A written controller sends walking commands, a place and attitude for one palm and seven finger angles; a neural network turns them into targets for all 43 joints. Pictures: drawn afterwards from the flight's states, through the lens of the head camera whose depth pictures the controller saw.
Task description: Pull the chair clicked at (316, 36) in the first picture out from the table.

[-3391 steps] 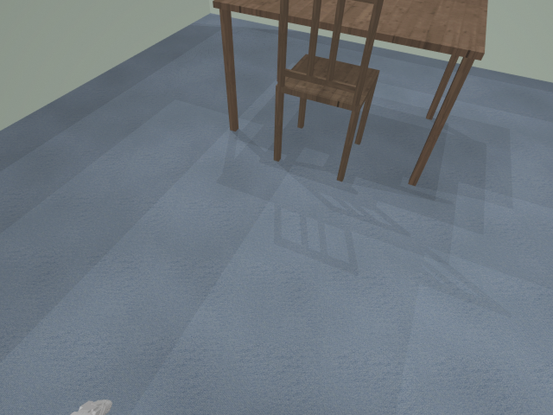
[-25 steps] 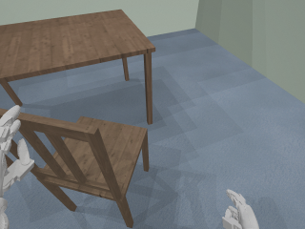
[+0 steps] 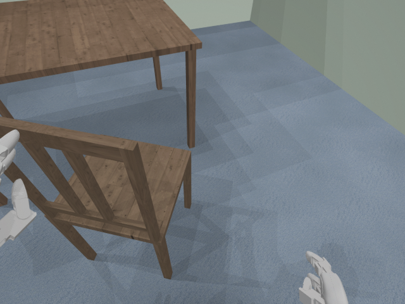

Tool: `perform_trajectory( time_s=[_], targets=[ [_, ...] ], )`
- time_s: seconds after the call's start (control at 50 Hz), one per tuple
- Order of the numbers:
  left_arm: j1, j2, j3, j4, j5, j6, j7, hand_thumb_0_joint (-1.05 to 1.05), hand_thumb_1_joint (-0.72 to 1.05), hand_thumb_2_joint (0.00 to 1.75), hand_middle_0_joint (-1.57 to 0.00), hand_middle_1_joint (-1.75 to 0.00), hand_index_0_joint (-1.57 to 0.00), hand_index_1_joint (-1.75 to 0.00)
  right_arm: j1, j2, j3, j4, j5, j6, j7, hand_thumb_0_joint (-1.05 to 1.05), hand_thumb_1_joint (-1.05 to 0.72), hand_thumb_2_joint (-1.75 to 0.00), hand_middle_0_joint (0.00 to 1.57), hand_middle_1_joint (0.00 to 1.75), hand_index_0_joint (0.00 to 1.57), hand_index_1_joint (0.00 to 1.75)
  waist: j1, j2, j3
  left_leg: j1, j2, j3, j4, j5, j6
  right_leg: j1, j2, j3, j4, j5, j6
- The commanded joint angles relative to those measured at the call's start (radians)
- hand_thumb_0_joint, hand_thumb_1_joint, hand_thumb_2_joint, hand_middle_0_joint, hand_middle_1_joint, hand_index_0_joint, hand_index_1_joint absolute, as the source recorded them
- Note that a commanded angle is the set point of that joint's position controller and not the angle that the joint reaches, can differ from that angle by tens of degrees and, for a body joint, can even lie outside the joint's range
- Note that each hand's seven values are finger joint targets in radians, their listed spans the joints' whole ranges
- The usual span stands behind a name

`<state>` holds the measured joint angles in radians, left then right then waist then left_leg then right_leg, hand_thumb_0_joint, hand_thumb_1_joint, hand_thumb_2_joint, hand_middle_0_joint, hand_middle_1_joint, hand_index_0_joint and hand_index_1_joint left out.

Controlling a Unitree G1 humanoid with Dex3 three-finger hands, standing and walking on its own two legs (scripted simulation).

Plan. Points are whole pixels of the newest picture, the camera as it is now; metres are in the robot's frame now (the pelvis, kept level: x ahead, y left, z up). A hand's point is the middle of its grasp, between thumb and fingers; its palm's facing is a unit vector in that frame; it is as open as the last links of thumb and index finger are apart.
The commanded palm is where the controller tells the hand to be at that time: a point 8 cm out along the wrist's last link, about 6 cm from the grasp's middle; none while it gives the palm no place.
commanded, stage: step back with the hand held close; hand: left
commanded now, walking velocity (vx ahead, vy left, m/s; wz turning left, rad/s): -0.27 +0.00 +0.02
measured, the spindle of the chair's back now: (59, 182) +0.40 +0.40 -0.07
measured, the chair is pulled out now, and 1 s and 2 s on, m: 0.49 0.49 0.49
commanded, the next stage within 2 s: stop stepping back and stand still in 0.86 s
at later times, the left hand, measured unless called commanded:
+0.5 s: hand out of the picture +0.17 +0.28 +0.17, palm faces +0.43 -0.75 -0.50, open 7.4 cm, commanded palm +0.11 +0.31 +0.18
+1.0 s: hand out of the picture +0.05 +0.22 +0.15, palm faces +0.35 -0.81 -0.47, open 7.4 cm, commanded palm -0.03 +0.25 +0.18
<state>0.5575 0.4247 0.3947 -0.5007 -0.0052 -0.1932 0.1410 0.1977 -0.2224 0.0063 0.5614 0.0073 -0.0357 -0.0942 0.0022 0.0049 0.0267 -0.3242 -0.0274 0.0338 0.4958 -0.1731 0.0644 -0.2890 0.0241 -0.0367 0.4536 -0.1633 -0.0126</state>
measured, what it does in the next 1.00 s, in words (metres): walks backwards: right foot, then left foot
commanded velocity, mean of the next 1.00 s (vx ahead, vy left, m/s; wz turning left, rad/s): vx -0.34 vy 0.00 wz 0.02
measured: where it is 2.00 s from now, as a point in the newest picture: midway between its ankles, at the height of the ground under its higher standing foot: outside the picture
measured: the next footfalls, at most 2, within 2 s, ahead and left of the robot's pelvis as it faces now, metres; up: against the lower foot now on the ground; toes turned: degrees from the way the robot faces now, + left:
right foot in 0.62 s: -0.15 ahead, -0.12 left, +0.00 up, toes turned -1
left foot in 0.88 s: -0.06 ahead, +0.07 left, +0.00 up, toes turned -2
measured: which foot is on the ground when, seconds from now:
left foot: down 0.00-0.70, up 0.72-0.86, down 0.88-1.00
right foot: down 0.00-0.28, up 0.30-0.60, down 0.62-1.00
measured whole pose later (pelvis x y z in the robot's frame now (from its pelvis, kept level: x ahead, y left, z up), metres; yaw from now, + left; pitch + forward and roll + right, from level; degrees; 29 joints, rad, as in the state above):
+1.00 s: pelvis -0.18 -0.04 +0.00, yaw -2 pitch +1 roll +1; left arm 0.47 0.46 0.42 -0.47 -0.05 -0.15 0.14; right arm 0.13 -0.21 -0.01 0.63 0.00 -0.06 -0.08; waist -0.01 -0.07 0.05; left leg -0.35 -0.04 0.02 0.45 -0.11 0.02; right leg -0.36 0.05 0.06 0.76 -0.48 0.01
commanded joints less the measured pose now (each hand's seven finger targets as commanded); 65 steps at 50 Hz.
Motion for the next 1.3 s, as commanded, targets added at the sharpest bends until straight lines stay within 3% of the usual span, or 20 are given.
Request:
perform_trajectory(
  time_s=[0.0, 0.18, 0.28, 0.4, 0.52, 0.58, 0.64, 0.7, 0.74, 0.82, 0.86, 0.9, 0.94, 1.04, 1.06, 1.08, 1.12, 1.18, 1.24, 1.28],
  targets=[
    [-0.054, 0.182, 0.159, -0.213, 0.004, -0.079, 0.027, 0.0, 0.9, 0.9, -0.2, -0.3, -0.2, -0.3, -0.103, -0.138, -0.058, -0.164, -0.01, -0.073, -0.005, 0.0, -0.9, -0.9, 0.2, 0.3, 0.2, 0.3, 0.008, 0.073, -0.089, -0.262, 0.14, -0.2, -0.203, -0.358, 0.035, 0.239, -0.031, 0.136, 0.016, -0.04, 0.011],
    [-0.071, 0.182, 0.128, -0.244, -0.011, -0.097, 0.049, 0.0, 0.9, 0.9, -0.2, -0.3, -0.2, -0.3, -0.075, -0.129, -0.057, -0.113, -0.014, -0.095, 0.002, 0.0, -0.9, -0.9, 0.2, 0.3, 0.2, 0.3, -0.019, -0.006, -0.086, 0.025, 0.08, -0.146, 0.003, -0.198, -0.019, -0.115, -0.118, 0.167, -0.141, -0.179, -0.036],
    [-0.086, 0.201, 0.184, -0.288, 0.026, -0.118, 0.039, 0.0, 0.9, 0.9, -0.2, -0.3, -0.2, -0.3, -0.114, -0.137, -0.057, -0.129, -0.036, -0.112, -0.011, 0.0, -0.9, -0.9, 0.2, 0.3, 0.2, 0.3, 0.01, 0.254, -0.112, -0.403, 0.289, -0.404, -0.378, -0.421, 0.079, 0.308, 0.064, 0.065, 0.34, -0.035, 0.021],
    [0.053, 0.16, 0.164, -0.243, -0.012, -0.11, 0.027, 0.0, 0.9, 0.9, -0.2, -0.3, -0.2, -0.3, -0.062, -0.111, -0.067, -0.076, -0.042, -0.145, 0.014, 0.0, -0.9, -0.9, 0.2, 0.3, 0.2, 0.3, 0.014, 0.133, -0.19, 0.098, 0.261, -0.325, -0.246, 0.102, 0.078, -0.01, 0.057, 0.063, 0.222, -0.313, 0.009],
    [-0.049, 0.193, 0.128, -0.304, -0.041, -0.095, 0.009, 0.0, 0.9, 0.9, -0.2, -0.3, -0.2, -0.3, -0.07, -0.113, -0.065, -0.018, -0.046, -0.139, 0.041, 0.0, -0.9, -0.9, 0.2, 0.3, 0.2, 0.3, 0.021, 0.199, -0.383, 0.57, 0.247, -0.211, -0.075, 0.855, 0.022, -0.081, 0.036, 0.061, -0.017, -0.196, 0.016],
    [-0.019, 0.232, 0.172, -0.358, -0.058, -0.085, 0.002, 0.0, 0.9, 0.9, -0.2, -0.3, -0.2, -0.3, -0.102, -0.112, -0.068, -0.055, -0.038, -0.121, 0.047, 0.0, -0.9, -0.9, 0.2, 0.3, 0.2, 0.3, 0.035, 0.187, -0.434, 0.554, 0.24, -0.171, -0.084, 0.754, 0.026, -0.015, 0.038, 0.048, -0.025, -0.171, 0.022],
    [0.035, 0.281, 0.238, -0.389, -0.082, -0.082, -0.01, 0.0, 0.9, 0.9, -0.2, -0.3, -0.2, -0.3, -0.164, -0.112, -0.07, -0.109, -0.029, -0.084, 0.051, 0.0, -0.9, -0.9, 0.2, 0.3, 0.2, 0.3, 0.047, 0.115, -0.351, 0.266, 0.194, -0.111, -0.089, 0.291, -0.018, 0.101, -0.016, 0.061, -0.144, -0.024, -0.004],
    [0.087, 0.279, 0.255, -0.294, -0.099, -0.076, 0.002, 0.0, 0.9, 0.9, -0.2, -0.3, -0.2, -0.3, -0.185, -0.086, -0.069, -0.13, 0.02, -0.052, 0.036, 0.0, -0.9, -0.9, 0.2, 0.3, 0.2, 0.3, 0.051, -0.3, -0.194, -0.032, -0.045, -0.03, 0.456, -0.248, -0.086, -0.042, -0.329, 0.284, -0.216, 0.401, -0.073],
    [0.099, 0.247, 0.243, -0.221, -0.074, -0.053, 0.007, 0.0, 0.9, 0.9, -0.2, -0.3, -0.2, -0.3, -0.166, -0.054, -0.051, -0.105, 0.0, -0.052, 0.02, 0.0, -0.9, -0.9, 0.2, 0.3, 0.2, 0.3, 0.027, -0.156, -0.14, -0.178, 0.014, -0.08, 0.501, -0.298, -0.082, 0.025, -0.31, 0.175, -0.111, 0.608, -0.106],
    [-0.095, 0.198, 0.136, -0.147, -0.04, -0.045, 0.004, 0.0, 0.9, 0.9, -0.2, -0.3, -0.2, -0.3, -0.167, -0.094, -0.015, -0.063, -0.016, -0.028, -0.02, 0.0, -0.9, -0.9, 0.2, 0.3, 0.2, 0.3, -0.038, 0.083, -0.046, 0.023, 0.026, -0.02, -0.131, 0.228, -0.089, 0.09, -0.109, 0.057, 0.073, 0.706, -0.014],
    [-0.146, 0.209, 0.1, -0.171, -0.027, -0.039, 0.009, 0.0, 0.9, 0.9, -0.2, -0.3, -0.2, -0.3, -0.136, -0.115, -0.046, -0.065, 0.001, -0.043, -0.008, 0.0, -0.9, -0.9, 0.2, 0.3, 0.2, 0.3, -0.001, 0.149, -0.166, 0.311, 0.269, -0.225, -0.101, 0.878, 0.01, -0.096, -0.022, 0.071, 0.236, -0.033, 0.048],
    [-0.081, 0.174, 0.075, -0.143, -0.044, -0.051, 0.006, 0.0, 0.9, 0.9, -0.2, -0.3, -0.2, -0.3, -0.075, -0.132, -0.063, -0.063, 0.006, -0.075, 0.019, 0.0, -0.9, -0.9, 0.2, 0.3, 0.2, 0.3, 0.005, 0.057, -0.228, 0.314, 0.337, -0.285, -0.142, 0.671, 0.087, -0.139, 0.014, 0.141, 0.367, -0.385, 0.054],
    [-0.052, 0.205, 0.119, -0.271, -0.038, -0.043, 0.011, 0.0, 0.9, 0.9, -0.2, -0.3, -0.2, -0.3, -0.11, -0.122, -0.063, -0.093, -0.027, -0.094, 0.016, 0.0, -0.9, -0.9, 0.2, 0.3, 0.2, 0.3, 0.02, 0.15, -0.235, 0.154, 0.333, -0.349, -0.207, 0.489, 0.114, -0.042, 0.01, 0.119, 0.392, -0.356, 0.018],
    [0.153, 0.259, 0.221, -0.393, -0.032, -0.021, 0.036, 0.0, 0.9, 0.9, -0.2, -0.3, -0.2, -0.3, -0.129, -0.123, -0.064, -0.159, -0.001, -0.095, 0.029, 0.0, -0.9, -0.9, 0.2, 0.3, 0.2, 0.3, 0.024, 0.165, -0.182, -0.288, 0.119, -0.124, -0.162, -0.431, -0.001, 0.329, -0.011, 0.034, 0.052, -0.243, 0.008],
    [0.156, 0.312, 0.269, -0.375, -0.023, -0.022, 0.042, 0.0, 0.9, 0.9, -0.2, -0.3, -0.2, -0.3, -0.125, -0.11, -0.072, -0.165, -0.004, -0.081, 0.028, 0.0, -0.9, -0.9, 0.2, 0.3, 0.2, 0.3, 0.019, -0.034, -0.151, -0.277, 0.011, -0.047, 0.078, -0.427, -0.058, 0.195, -0.129, 0.215, -0.148, -0.469, -0.037],
    [0.122, 0.285, 0.245, -0.339, -0.034, -0.019, 0.044, 0.0, 0.9, 0.9, -0.2, -0.3, -0.2, -0.3, -0.122, -0.099, -0.077, -0.149, -0.005, -0.069, 0.021, 0.0, -0.9, -0.9, 0.2, 0.3, 0.2, 0.3, 0.014, -0.237, -0.058, -0.199, -0.051, -0.037, 0.471, -0.318, -0.099, -0.145, -0.375, 0.59, -0.384, -0.732, -0.151],
    [-0.046, 0.235, 0.213, -0.275, -0.036, -0.028, 0.04, 0.0, 0.9, 0.9, -0.2, -0.3, -0.2, -0.3, -0.085, -0.105, -0.071, -0.06, -0.021, -0.074, 0.016, 0.0, -0.9, -0.9, 0.2, 0.3, 0.2, 0.3, -0.035, -0.127, -0.029, -0.157, 0.027, -0.116, 0.708, -0.198, -0.094, -0.318, -0.39, 0.52, -0.381, -0.711, -0.152],
    [-0.08, 0.183, 0.169, -0.081, -0.027, -0.029, 0.025, 0.0, 0.9, 0.9, -0.2, -0.3, -0.2, -0.3, -0.045, -0.097, -0.054, -0.05, -0.024, -0.078, -0.003, 0.0, -0.9, -0.9, 0.2, 0.3, 0.2, 0.3, -0.043, -0.115, -0.05, -0.015, 0.077, -0.046, 0.445, -0.156, -0.063, -0.286, -0.265, 0.208, -0.27, -0.527, -0.086],
    [-0.148, 0.139, 0.101, -0.027, -0.017, -0.022, 0.033, 0.0, 0.9, 0.9, -0.2, -0.3, -0.2, -0.3, -0.033, -0.105, -0.054, -0.038, -0.021, -0.102, -0.009, 0.0, -0.9, -0.9, 0.2, 0.3, 0.2, 0.3, -0.019, -0.152, -0.084, 0.061, 0.039, 0.048, 0.124, -0.233, -0.027, -0.117, -0.261, 0.157, -0.213, -0.484, -0.07],
    [-0.191, 0.095, 0.035, -0.035, -0.011, -0.015, 0.039, 0.0, 0.9, 0.9, -0.2, -0.3, -0.2, -0.3, -0.021, -0.111, -0.044, -0.041, -0.022, -0.119, -0.012, 0.0, -0.9, -0.9, 0.2, 0.3, 0.2, 0.3, -0.029, -0.049, -0.061, 0.13, 0.023, 0.059, -0.065, -0.276, -0.008, -0.098, -0.214, 0.126, -0.129, -0.512, -0.036]
  ],
)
